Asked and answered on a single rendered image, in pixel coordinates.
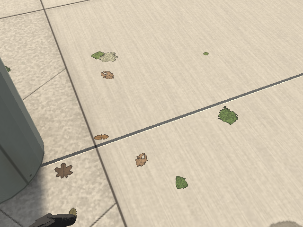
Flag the left robot hand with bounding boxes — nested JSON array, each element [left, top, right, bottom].
[[28, 213, 77, 227]]

